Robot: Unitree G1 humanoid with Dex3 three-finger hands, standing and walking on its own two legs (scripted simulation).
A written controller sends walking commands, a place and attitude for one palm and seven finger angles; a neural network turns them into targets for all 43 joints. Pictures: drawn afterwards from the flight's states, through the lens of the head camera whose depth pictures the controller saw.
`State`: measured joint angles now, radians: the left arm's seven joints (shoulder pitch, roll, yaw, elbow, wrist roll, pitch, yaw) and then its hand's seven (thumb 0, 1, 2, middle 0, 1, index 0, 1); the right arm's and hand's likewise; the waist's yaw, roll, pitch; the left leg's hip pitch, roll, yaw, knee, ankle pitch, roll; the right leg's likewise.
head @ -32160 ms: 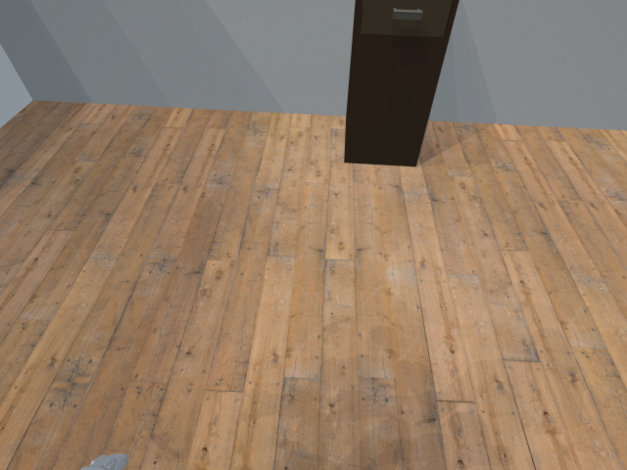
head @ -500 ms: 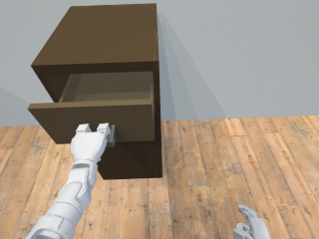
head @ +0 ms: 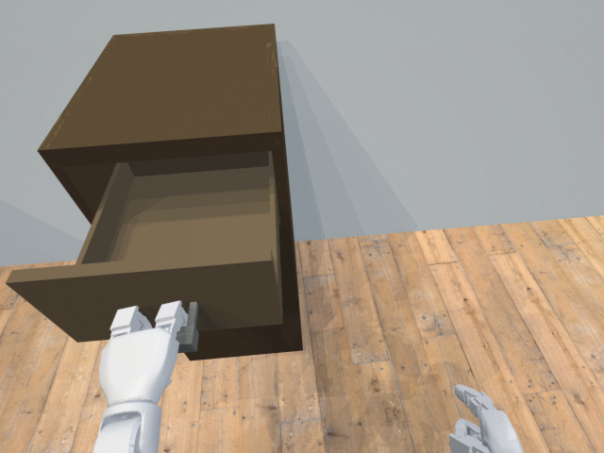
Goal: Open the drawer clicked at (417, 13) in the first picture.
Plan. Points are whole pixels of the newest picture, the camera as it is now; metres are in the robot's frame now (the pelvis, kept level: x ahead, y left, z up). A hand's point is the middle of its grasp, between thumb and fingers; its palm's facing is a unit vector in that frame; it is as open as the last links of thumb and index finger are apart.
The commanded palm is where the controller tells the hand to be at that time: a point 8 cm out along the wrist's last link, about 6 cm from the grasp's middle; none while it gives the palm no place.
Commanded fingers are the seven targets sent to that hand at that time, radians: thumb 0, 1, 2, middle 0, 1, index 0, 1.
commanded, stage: pull the drawer open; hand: left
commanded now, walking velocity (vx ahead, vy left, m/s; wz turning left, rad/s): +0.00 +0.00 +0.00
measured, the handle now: (158, 326) +0.29 +0.22 +0.01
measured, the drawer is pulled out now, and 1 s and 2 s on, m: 0.22 0.30 0.30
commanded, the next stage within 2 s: open the thumb to release the handle in 0.68 s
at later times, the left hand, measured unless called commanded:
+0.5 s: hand (149, 440) +0.15 +0.20 -0.01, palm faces +0.01 -0.14 -0.99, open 6.1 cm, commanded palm +0.10 +0.20 +0.04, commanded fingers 0.00 0.90 0.90 -0.40 -1.35 -0.40 -1.35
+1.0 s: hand (150, 434) +0.16 +0.20 -0.01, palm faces +0.05 -0.09 -0.99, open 6.8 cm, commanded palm +0.12 +0.21 +0.04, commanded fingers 0.00 0.06 0.54 -0.34 -1.26 -0.34 -1.26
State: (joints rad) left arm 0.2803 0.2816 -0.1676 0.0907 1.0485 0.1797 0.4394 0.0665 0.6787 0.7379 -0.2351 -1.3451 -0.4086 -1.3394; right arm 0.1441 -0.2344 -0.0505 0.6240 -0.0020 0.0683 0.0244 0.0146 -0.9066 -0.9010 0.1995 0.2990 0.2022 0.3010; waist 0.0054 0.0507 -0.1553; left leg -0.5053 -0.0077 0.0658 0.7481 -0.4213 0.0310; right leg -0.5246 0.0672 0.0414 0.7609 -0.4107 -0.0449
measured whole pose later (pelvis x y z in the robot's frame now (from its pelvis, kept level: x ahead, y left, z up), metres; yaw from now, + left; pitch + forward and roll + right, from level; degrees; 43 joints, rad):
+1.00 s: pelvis -0.02 -0.02 -0.01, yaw +2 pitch +9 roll +1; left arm 0.45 0.29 -0.17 -0.04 1.07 0.13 0.50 0.03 0.52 0.73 -0.34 -1.32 -0.39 -1.32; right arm 0.10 -0.22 -0.02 0.62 -0.02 0.05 -0.01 0.02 -0.91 -0.90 0.20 0.30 0.20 0.30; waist 0.07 0.05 -0.14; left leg -0.56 -0.01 0.03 0.84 -0.43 0.01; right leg -0.58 0.06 0.00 0.87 -0.44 -0.07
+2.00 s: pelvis -0.03 -0.02 +0.00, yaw +2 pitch +5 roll +1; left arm 0.35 0.32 -0.19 -0.04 1.03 0.15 0.39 0.00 -0.49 0.30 -0.33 -1.20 -0.40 -1.24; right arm 0.09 -0.21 -0.01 0.64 -0.01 0.05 -0.04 0.01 -0.90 -0.90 0.20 0.30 0.20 0.30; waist 0.08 0.06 -0.10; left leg -0.45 -0.02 0.02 0.74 -0.37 0.01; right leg -0.46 0.06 0.00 0.76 -0.38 -0.07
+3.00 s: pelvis -0.03 -0.01 +0.03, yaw +3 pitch -4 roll +0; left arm 0.25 0.44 -0.13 -0.39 0.90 0.24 0.03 0.00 -0.49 0.30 -0.32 -1.20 -0.32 -1.21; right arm 0.03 -0.23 0.05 0.64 0.03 0.11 0.02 0.01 -0.91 -0.90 0.20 0.30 0.20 0.30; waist 0.11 0.12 -0.02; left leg -0.13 -0.02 0.01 0.43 -0.23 0.02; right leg -0.13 0.05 0.01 0.43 -0.24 -0.05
